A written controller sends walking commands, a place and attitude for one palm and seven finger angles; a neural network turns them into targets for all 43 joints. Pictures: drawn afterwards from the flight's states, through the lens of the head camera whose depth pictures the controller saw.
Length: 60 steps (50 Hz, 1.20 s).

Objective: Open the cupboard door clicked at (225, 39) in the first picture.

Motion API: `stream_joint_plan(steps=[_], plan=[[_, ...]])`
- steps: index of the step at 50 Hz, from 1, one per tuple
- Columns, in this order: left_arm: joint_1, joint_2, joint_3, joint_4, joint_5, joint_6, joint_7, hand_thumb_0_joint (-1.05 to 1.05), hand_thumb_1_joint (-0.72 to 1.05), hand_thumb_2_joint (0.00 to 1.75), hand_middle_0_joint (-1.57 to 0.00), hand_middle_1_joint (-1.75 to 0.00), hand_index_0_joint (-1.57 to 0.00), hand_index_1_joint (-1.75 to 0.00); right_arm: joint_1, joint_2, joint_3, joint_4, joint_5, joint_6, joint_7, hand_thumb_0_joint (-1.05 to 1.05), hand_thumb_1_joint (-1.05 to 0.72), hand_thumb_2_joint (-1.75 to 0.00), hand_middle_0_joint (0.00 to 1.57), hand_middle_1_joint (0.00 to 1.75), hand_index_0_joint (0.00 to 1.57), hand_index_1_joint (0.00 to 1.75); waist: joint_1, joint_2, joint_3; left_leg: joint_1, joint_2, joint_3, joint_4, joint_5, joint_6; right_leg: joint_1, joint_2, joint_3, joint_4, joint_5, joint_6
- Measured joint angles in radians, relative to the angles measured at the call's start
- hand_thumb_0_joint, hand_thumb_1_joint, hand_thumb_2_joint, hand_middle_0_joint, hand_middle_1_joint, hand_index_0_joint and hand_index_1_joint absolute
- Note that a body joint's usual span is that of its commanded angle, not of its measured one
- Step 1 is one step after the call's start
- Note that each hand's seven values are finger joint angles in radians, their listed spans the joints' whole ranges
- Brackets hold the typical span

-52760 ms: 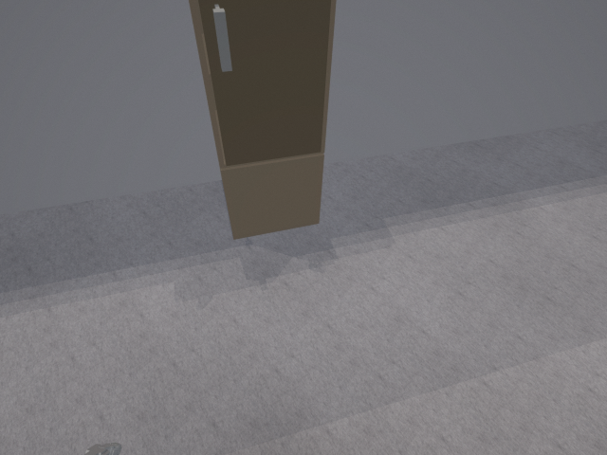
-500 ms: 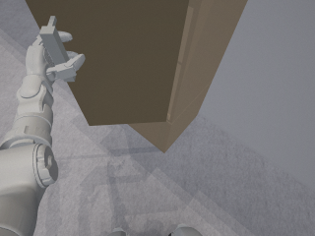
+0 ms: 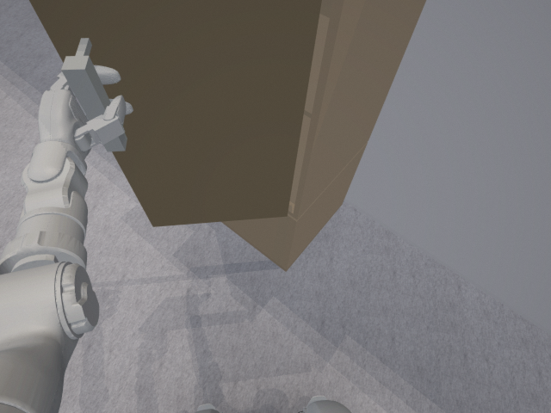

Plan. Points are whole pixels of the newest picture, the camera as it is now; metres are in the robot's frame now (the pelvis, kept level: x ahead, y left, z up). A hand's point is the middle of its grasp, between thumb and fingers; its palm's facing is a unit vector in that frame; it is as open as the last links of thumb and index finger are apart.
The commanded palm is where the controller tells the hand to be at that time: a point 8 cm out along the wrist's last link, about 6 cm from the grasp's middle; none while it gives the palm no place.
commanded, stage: pull the door open along its arc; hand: left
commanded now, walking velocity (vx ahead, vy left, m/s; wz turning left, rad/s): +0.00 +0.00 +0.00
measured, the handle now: (101, 98) +0.55 +0.22 +0.12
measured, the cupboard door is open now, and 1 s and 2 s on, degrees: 46 92 88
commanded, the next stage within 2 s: open thumb and fingers to let go in 0.94 s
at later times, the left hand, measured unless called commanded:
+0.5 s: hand (145, 189) +0.38 +0.13 +0.13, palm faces +0.32 -0.94 +0.11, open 6.4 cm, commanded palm +0.32 +0.18 +0.12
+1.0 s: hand (225, 248) +0.30 +0.04 +0.13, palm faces +0.35 -0.94 -0.01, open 6.5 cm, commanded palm +0.25 +0.08 +0.12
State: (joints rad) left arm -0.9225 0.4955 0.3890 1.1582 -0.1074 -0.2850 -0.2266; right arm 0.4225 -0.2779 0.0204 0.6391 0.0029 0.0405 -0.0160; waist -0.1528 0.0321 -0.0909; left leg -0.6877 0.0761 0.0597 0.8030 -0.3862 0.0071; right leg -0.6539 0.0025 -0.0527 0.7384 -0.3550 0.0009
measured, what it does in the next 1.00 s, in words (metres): stands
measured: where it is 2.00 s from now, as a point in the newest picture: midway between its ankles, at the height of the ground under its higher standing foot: outside the picture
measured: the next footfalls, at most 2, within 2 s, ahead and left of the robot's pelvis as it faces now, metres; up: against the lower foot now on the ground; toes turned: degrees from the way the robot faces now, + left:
none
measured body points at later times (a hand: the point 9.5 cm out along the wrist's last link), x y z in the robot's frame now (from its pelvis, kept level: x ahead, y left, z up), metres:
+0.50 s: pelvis +0.01 +0.00 +0.02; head +0.03 -0.01 +0.47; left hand +0.36 +0.18 +0.12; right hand +0.17 -0.24 -0.08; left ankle -0.01 +0.11 -0.71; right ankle -0.01 -0.12 -0.71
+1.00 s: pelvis +0.00 -0.03 +0.02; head -0.01 -0.05 +0.47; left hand +0.27 +0.09 +0.13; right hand +0.18 -0.24 -0.08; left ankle -0.01 +0.11 -0.71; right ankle -0.01 -0.12 -0.71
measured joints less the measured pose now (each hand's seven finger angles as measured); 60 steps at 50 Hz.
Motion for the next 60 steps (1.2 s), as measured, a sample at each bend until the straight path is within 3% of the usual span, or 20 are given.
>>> stream_joint_plan(steps=[8,16,20,27,32,41,51,60], plan=[[0.186,-0.075,-0.012,-0.197,-0.055,0.025,0.003,0.01,0.66,0.73,-0.36,-1.35,-0.38,-1.35,0.001,0.003,-0.01,-0.031,0.017,0.022,0.007,0.01,-0.9,-0.9,0.2,0.3,0.2,0.29,0.029,0.006,-0.016,0.076,0.003,0.023,-0.041,-0.002,0.0,0.062,0.005,0.022,-0.032,0.001,0.001],[0.467,-0.209,-0.093,-0.546,-0.108,0.096,0.037,0.01,0.63,0.68,-0.35,-1.35,-0.36,-1.35,-0.052,0.016,-0.019,-0.067,0.038,0.009,0.013,0.01,-0.9,-0.9,0.2,0.3,0.2,0.29,0.078,0.009,-0.025,0.181,-0.004,0.033,-0.094,0.005,-0.002,0.159,0.001,0.03,-0.073,0.004,0.003],[0.573,-0.355,-0.149,-0.734,-0.102,0.145,0.24,0.04,0.61,0.68,-0.34,-1.35,-0.38,-1.35,-0.112,0.031,-0.026,-0.065,0.028,-0.023,0.026,0.01,-0.9,-0.9,0.2,0.3,0.2,0.29,0.112,0.008,-0.02,0.219,-0.01,0.028,-0.11,0.011,-0.005,0.198,-0.005,0.025,-0.084,0.005,0.003],[0.69,-0.529,-0.312,-0.943,0.047,0.262,0.6,0.01,0.61,0.72,-0.34,-1.36,-0.38,-1.34,-0.223,0.07,-0.017,-0.071,-0.019,-0.018,0.041,0.01,-0.9,-0.9,0.2,0.3,0.2,0.29,0.149,0.004,-0.009,0.273,-0.025,0.007,-0.134,0.029,-0.012,0.254,-0.017,0.003,-0.087,0.001,-0.004],[0.744,-0.584,-0.412,-1.003,0.117,0.335,0.729,0.0,0.63,0.73,-0.33,-1.36,-0.37,-1.34,-0.267,0.096,0.0,-0.071,-0.04,0.008,0.025,0.01,-0.9,-0.9,0.2,0.3,0.2,0.29,0.158,0.003,0.002,0.318,-0.028,-0.015,-0.153,0.042,-0.02,0.306,-0.019,-0.018,-0.102,0.001,-0.013],[0.841,-0.623,-0.518,-1.078,0.143,0.354,0.768,0.0,0.63,0.69,-0.31,-1.35,-0.36,-1.33,-0.26,0.105,-0.002,-0.054,-0.049,0.034,0.016,0.01,-0.9,-0.9,0.2,0.3,0.2,0.29,0.165,0.007,0.027,0.374,-0.024,-0.037,-0.175,0.056,-0.034,0.368,-0.014,-0.041,-0.121,0.004,-0.027],[0.967,-0.582,-0.667,-1.208,0.141,0.368,0.792,0.0,0.63,0.68,-0.33,-1.34,-0.35,-1.33,-0.243,0.093,-0.017,-0.026,-0.046,0.041,0.038,0.02,-0.9,-0.9,0.2,0.3,0.2,0.29,0.146,0.024,0.055,0.406,-0.015,-0.043,-0.177,0.053,-0.041,0.402,-0.004,-0.046,-0.125,0.001,-0.036],[0.869,-0.609,-0.62,-1.114,0.144,0.372,0.823,0.01,0.57,0.74,-0.36,-1.33,-0.37,-1.33,-0.273,0.091,-0.016,0.005,-0.053,0.043,0.022,0.02,-0.9,-0.9,0.2,0.3,0.2,0.29,0.166,0.017,0.065,0.407,-0.021,-0.054,-0.192,0.073,-0.04,0.409,-0.008,-0.058,-0.139,0.015,-0.037]])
